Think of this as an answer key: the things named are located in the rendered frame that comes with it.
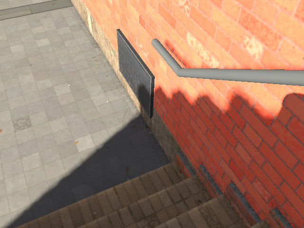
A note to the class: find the stairs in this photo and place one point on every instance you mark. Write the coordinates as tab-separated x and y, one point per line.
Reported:
161	198

